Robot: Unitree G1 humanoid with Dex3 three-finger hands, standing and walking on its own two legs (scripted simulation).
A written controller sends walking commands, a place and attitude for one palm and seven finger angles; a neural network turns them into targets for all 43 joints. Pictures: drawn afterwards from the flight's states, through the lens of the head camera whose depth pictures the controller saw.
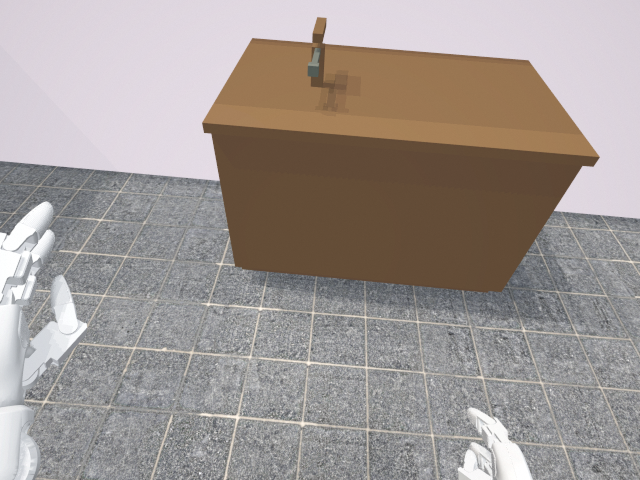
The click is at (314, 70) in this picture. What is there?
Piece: tap's lever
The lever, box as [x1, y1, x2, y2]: [308, 62, 318, 76]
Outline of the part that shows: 309,62 308,75 317,76 318,63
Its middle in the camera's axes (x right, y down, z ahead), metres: -0.02 -0.45 +1.02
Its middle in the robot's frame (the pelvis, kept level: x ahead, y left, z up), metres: +1.07 +0.09 +0.05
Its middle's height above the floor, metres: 0.82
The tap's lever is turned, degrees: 0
